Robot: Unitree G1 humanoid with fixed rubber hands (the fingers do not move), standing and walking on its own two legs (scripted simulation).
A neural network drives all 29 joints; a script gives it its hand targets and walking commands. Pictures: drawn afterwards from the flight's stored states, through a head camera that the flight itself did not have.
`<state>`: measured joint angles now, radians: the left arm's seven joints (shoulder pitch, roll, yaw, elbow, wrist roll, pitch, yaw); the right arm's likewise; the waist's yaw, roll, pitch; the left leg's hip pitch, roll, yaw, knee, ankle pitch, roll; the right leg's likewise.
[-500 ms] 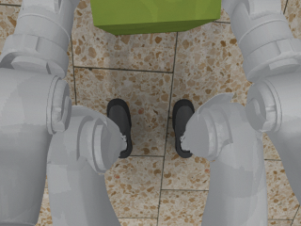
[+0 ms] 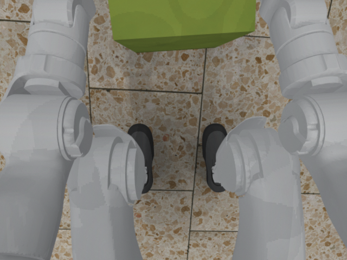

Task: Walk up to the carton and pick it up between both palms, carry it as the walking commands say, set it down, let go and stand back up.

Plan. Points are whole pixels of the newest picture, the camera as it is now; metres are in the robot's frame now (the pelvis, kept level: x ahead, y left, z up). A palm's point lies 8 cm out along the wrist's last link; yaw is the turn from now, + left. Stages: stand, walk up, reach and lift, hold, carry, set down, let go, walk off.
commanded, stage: reach and lift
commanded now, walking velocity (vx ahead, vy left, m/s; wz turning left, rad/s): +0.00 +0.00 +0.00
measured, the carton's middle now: out of the picture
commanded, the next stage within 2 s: none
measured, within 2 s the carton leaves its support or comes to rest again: leaves its support in 0.24 s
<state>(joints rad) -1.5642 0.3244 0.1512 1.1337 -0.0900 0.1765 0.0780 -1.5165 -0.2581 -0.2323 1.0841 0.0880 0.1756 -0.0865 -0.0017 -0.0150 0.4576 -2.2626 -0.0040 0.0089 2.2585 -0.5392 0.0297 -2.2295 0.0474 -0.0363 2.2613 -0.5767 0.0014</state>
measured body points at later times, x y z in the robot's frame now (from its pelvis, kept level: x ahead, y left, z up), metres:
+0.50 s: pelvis +0.00 +0.00 +0.03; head +0.36 +0.02 +0.29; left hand +0.57 +0.17 -0.11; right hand +0.56 -0.13 -0.11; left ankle +0.12 +0.11 -0.32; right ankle +0.12 -0.11 -0.32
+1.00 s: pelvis -0.01 +0.00 +0.07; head +0.35 +0.02 +0.32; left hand +0.57 +0.16 -0.06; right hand +0.56 -0.13 -0.06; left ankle +0.12 +0.11 -0.32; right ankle +0.12 -0.11 -0.32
